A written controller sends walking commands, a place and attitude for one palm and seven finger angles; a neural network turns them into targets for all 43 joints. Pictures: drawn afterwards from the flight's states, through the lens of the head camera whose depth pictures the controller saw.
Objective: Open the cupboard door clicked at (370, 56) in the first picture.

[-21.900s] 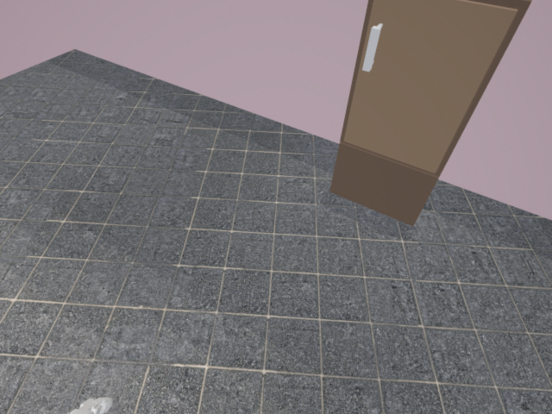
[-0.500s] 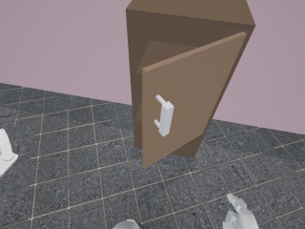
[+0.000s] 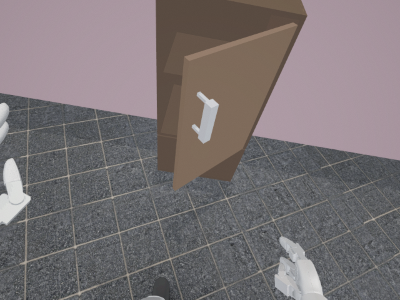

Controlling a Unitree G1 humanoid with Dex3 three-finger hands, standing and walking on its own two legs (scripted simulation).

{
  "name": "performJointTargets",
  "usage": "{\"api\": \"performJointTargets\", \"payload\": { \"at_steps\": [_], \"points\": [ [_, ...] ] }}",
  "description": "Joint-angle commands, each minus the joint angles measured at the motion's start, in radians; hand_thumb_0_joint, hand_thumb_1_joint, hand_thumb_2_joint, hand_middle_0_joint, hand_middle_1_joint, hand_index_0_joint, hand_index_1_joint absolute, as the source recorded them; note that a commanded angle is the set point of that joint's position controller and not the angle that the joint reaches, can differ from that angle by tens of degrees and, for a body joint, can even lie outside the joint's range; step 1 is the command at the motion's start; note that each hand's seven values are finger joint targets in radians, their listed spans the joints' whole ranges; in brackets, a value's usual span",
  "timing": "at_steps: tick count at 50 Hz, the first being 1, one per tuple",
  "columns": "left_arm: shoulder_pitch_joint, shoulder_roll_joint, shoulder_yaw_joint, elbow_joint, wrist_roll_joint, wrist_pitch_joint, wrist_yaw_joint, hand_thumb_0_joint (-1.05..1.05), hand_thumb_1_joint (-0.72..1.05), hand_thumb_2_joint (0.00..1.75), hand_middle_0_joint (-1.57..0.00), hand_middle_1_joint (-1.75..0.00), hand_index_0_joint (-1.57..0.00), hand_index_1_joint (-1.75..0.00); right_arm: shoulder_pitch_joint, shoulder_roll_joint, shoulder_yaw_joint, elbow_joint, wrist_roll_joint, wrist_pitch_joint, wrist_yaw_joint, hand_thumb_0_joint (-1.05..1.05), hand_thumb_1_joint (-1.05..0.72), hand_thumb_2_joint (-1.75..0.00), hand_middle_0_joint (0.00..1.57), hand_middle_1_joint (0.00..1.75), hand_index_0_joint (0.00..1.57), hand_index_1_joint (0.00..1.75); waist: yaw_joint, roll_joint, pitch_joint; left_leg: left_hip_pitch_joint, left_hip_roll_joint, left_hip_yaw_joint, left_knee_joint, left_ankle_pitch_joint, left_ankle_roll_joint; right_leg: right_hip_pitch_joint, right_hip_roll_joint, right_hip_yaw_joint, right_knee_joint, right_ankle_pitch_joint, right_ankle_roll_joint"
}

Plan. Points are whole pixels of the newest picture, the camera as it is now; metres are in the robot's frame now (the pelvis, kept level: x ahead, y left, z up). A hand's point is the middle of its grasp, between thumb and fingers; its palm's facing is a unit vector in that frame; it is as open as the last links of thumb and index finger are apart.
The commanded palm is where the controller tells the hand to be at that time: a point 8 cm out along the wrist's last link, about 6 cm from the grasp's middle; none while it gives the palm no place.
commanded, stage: stop stepping back and stand still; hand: left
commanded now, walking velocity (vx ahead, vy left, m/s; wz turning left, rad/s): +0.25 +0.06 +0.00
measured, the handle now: (202, 117) +0.56 +0.02 +0.00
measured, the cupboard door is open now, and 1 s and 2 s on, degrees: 45 45 45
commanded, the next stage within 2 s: let the arm hang, fingers relaxed in 1.42 s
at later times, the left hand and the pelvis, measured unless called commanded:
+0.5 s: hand (25, 291) +0.12 +0.21 +0.16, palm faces +0.33 -0.83 -0.46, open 7.4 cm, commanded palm +0.06 +0.27 +0.18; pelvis -0.10 -0.02 -0.02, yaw -3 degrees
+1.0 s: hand out of the picture +0.05 +0.23 +0.17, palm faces +0.41 -0.79 -0.45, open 7.4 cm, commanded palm -0.01 +0.27 +0.18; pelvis -0.15 -0.03 +0.00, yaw -1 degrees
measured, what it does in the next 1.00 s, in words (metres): walks backwards: right foot, then left foot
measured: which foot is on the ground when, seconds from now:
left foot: down 0.00-0.08, up 0.10-0.24, down 0.26-0.54, up 0.56-0.86, down 0.88-1.00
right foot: up 0.00-0.06, down 0.08-0.30, up 0.32-0.50, down 0.52-1.00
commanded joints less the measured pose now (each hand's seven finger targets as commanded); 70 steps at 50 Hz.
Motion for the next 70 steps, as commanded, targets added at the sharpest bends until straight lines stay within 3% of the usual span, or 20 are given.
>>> {"api": "performJointTargets", "payload": {
  "at_steps": [1,4,6,8,12,14,15,18,20,23,26,27,28,33,39,45,47,57,65,70],
  "points": [
    [0.114,0.187,0.177,-0.227,-0.021,-0.055,0.014,0.0,0.9,0.9,-0.2,-0.3,-0.2,-0.3,-0.032,-0.155,-0.056,-0.143,0.006,-0.033,-0.017,0.0,-0.9,-0.9,0.2,0.3,0.2,0.3,0.022,0.323,-0.247,0.302,-0.002,-0.014,-0.075,-0.409,-0.137,0.123,0.041,-0.118,-0.451,0.109,-0.057],
    [0.115,0.273,0.259,-0.258,-0.028,-0.074,0.018,0.0,0.9,0.9,-0.2,-0.3,-0.2,-0.3,-0.041,-0.153,-0.039,-0.121,-0.002,0.011,-0.015,0.0,-0.9,-0.9,0.2,0.3,0.2,0.3,0.025,-0.054,-0.171,0.282,-0.043,-0.008,0.49,-0.271,-0.054,-0.175,-0.312,0.199,-0.546,0.391,-0.119],
    [0.069,0.285,0.281,-0.171,-0.027,-0.076,0.028,0.0,0.9,0.9,-0.2,-0.3,-0.2,-0.3,-0.029,-0.165,-0.032,-0.12,-0.001,-0.012,-0.002,0.0,-0.9,-0.9,0.2,0.3,0.2,0.3,0.023,-0.061,-0.194,0.062,-0.003,-0.034,0.588,-0.31,-0.059,-0.019,-0.393,0.238,-0.48,0.551,-0.188],
    [-0.006,0.166,0.178,-0.052,-0.018,-0.047,0.013,0.0,0.9,0.9,-0.2,-0.3,-0.2,-0.3,-0.036,-0.196,-0.068,-0.114,0.041,-0.008,-0.011,0.0,-0.9,-0.9,0.2,0.3,0.2,0.3,0.0,-0.202,-0.052,-0.085,-0.012,-0.016,0.55,-0.269,-0.04,0.11,-0.29,0.161,-0.373,0.872,-0.08],
    [-0.198,0.136,0.088,0.125,0.015,-0.043,0.006,0.0,0.9,0.9,-0.2,-0.3,-0.2,-0.3,-0.003,-0.209,-0.057,-0.059,0.037,-0.02,-0.05,0.0,-0.9,-0.9,0.2,0.3,0.2,0.3,-0.04,0.082,-0.008,0.342,-0.071,0.02,0.227,-0.176,0.04,-0.121,-0.21,0.022,-0.051,0.844,-0.009],
    [-0.303,0.126,0.058,0.102,0.025,-0.055,0.007,0.0,0.9,0.9,-0.2,-0.3,-0.2,-0.3,0.018,-0.231,-0.059,-0.07,0.029,-0.03,-0.046,0.0,-0.9,-0.9,0.2,0.3,0.2,0.3,-0.034,0.314,-0.039,0.458,0.214,-0.448,0.104,-0.028,0.221,-0.352,-0.058,0.005,0.314,0.213,0.069],
    [-0.304,0.134,0.06,0.119,0.032,-0.064,0.014,0.0,0.9,0.9,-0.2,-0.3,-0.2,-0.3,0.006,-0.214,-0.054,-0.073,0.021,-0.045,-0.039,0.0,-0.9,-0.9,0.2,0.3,0.2,0.3,-0.023,0.267,0.006,0.406,0.305,-0.65,0.0,-0.174,0.274,-0.425,-0.042,0.087,0.455,0.002,0.042],
    [-0.167,0.152,0.088,0.004,0.038,-0.054,0.008,0.0,0.9,0.9,-0.2,-0.3,-0.2,-0.3,-0.044,-0.201,-0.066,-0.074,0.012,-0.065,-0.024,0.0,-0.9,-0.9,0.2,0.3,0.2,0.3,0.02,0.027,0.043,-0.023,0.209,-0.423,-0.154,-0.615,0.153,-0.131,-0.095,0.073,0.334,0.095,-0.004],
    [-0.018,0.204,0.166,-0.083,0.027,-0.059,0.021,0.0,0.9,0.9,-0.2,-0.3,-0.2,-0.3,-0.059,-0.202,-0.067,-0.094,0.012,-0.067,-0.024,0.0,-0.9,-0.9,0.2,0.3,0.2,0.3,0.051,0.179,-0.034,-0.139,0.125,-0.203,-0.191,-0.689,0.071,0.087,-0.044,-0.037,0.188,0.145,-0.002],
    [0.063,0.18,0.18,-0.145,0.042,-0.082,0.035,0.0,0.9,0.9,-0.2,-0.3,-0.2,-0.3,-0.055,-0.175,-0.058,-0.137,0.012,-0.057,-0.022,0.0,-0.9,-0.9,0.2,0.3,0.2,0.3,0.042,0.424,-0.047,-0.293,0.089,-0.114,-0.159,-0.805,0.027,0.286,-0.027,-0.103,0.051,0.14,-0.013],
    [0.04,0.17,0.177,-0.07,0.048,-0.076,0.035,0.0,0.9,0.9,-0.2,-0.3,-0.2,-0.3,-0.034,-0.149,-0.065,-0.136,0.013,-0.029,-0.025,0.0,-0.9,-0.9,0.2,0.3,0.2,0.3,0.029,0.042,0.025,-0.209,-0.032,-0.001,0.262,-0.645,-0.045,0.102,-0.158,0.099,-0.367,0.029,-0.058],
    [0.005,0.189,0.188,-0.048,0.043,-0.068,0.032,0.0,0.9,0.9,-0.2,-0.3,-0.2,-0.3,-0.031,-0.162,-0.078,-0.127,0.015,-0.021,-0.028,0.0,-0.9,-0.9,0.2,0.3,0.2,0.3,0.022,-0.183,0.044,-0.098,-0.078,-0.038,0.642,-0.532,-0.058,-0.189,-0.376,0.506,-0.608,-0.186,-0.139],
    [-0.091,0.181,0.171,-0.034,0.034,-0.067,0.03,0.0,0.9,0.9,-0.2,-0.3,-0.2,-0.3,-0.025,-0.186,-0.072,-0.097,-0.002,-0.024,-0.036,0.0,-0.9,-0.9,0.2,0.3,0.2,0.3,0.004,-0.169,0.097,-0.102,-0.067,-0.085,0.804,-0.449,-0.067,-0.3,-0.444,0.565,-0.659,-0.179,-0.161],
    [-0.185,0.074,0.052,0.23,0.047,-0.069,0.015,0.0,0.9,0.9,-0.2,-0.3,-0.2,-0.3,0.001,-0.175,-0.06,-0.045,0.019,-0.037,-0.057,0.0,-0.9,-0.9,0.2,0.3,0.2,0.3,-0.014,-0.034,0.028,0.023,-0.023,-0.024,0.651,-0.34,-0.053,-0.185,-0.268,0.21,-0.523,0.053,-0.052],
    [-0.221,0.078,0.024,0.086,0.069,-0.068,0.032,0.0,0.9,0.9,-0.2,-0.3,-0.2,-0.3,-0.038,-0.189,-0.066,-0.07,0.009,-0.073,-0.065,0.0,-0.9,-0.9,0.2,0.3,0.2,0.3,0.044,-0.167,-0.018,0.138,-0.064,0.035,0.283,-0.449,-0.002,0.016,-0.26,0.211,-0.55,0.153,-0.004],
    [-0.091,0.184,0.159,-0.179,0.051,-0.103,0.051,0.0,0.9,0.9,-0.2,-0.3,-0.2,-0.3,-0.009,-0.202,-0.072,-0.135,0.015,-0.055,-0.038,0.0,-0.9,-0.9,0.2,0.3,0.2,0.3,0.035,0.253,-0.156,0.352,0.111,-0.17,0.057,0.034,0.024,0.061,-0.118,0.054,-0.247,0.531,0.026],
    [-0.033,0.161,0.156,-0.157,0.042,-0.098,0.04,0.0,0.9,0.9,-0.2,-0.3,-0.2,-0.3,-0.03,-0.172,-0.056,-0.14,0.016,-0.051,-0.034,0.0,-0.9,-0.9,0.2,0.3,0.2,0.3,0.034,0.313,-0.092,0.204,0.084,-0.117,0.022,-0.058,0.003,0.109,-0.099,0.034,-0.278,0.478,0.012],
    [-0.044,0.071,0.061,0.124,0.036,-0.063,0.013,0.0,0.9,0.9,-0.2,-0.3,-0.2,-0.3,0.001,-0.2,-0.064,-0.111,0.029,-0.028,-0.025,0.0,-0.9,-0.9,0.2,0.3,0.2,0.3,0.007,-0.048,0.021,0.124,0.003,-0.081,0.097,-0.423,-0.013,0.0,-0.163,0.154,-0.477,0.171,0.007],
    [-0.171,0.157,0.105,-0.122,0.06,-0.069,0.029,0.0,0.9,0.9,-0.2,-0.3,-0.2,-0.3,-0.026,-0.192,-0.048,-0.129,0.017,-0.048,-0.045,0.0,-0.9,-0.9,0.2,0.3,0.2,0.3,0.03,0.223,-0.035,0.05,0.05,-0.14,-0.082,-0.443,0.004,0.166,-0.087,0.029,-0.294,0.36,0.026],
    [-0.015,0.115,0.119,-0.051,0.049,-0.078,0.028,0.0,0.9,0.9,-0.2,-0.3,-0.2,-0.3,0.0,-0.18,-0.053,-0.126,0.016,-0.056,-0.036,0.0,-0.9,-0.9,0.2,0.3,0.2,0.3,0.033,0.145,-0.064,0.048,0.024,-0.106,-0.004,-0.309,-0.019,0.218,-0.109,0.046,-0.295,0.506,0.011]
  ]
}}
